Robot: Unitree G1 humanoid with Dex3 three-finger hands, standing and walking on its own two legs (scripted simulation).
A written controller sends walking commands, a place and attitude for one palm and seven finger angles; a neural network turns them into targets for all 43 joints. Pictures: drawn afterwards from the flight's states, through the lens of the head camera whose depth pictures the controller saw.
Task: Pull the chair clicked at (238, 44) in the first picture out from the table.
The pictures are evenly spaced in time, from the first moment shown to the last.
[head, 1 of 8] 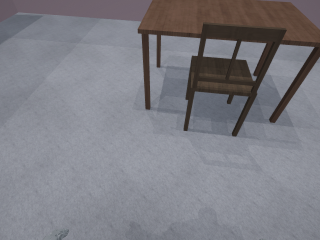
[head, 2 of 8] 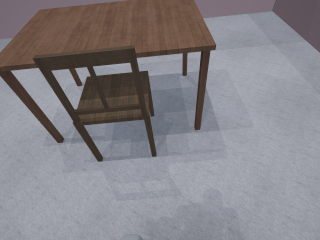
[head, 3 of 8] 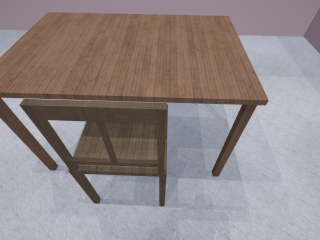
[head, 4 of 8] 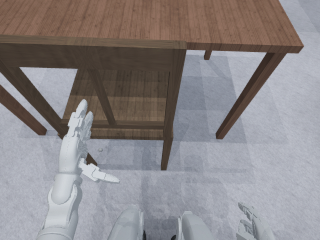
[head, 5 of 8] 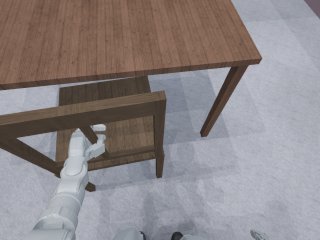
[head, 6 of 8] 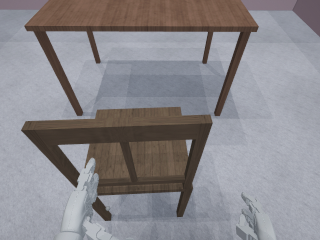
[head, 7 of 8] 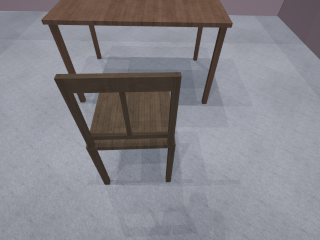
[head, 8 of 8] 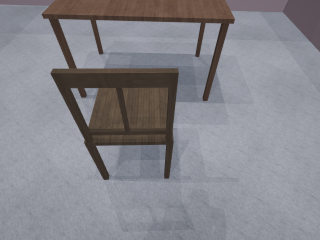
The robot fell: no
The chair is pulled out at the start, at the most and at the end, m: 0.00 0.55 0.55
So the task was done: yes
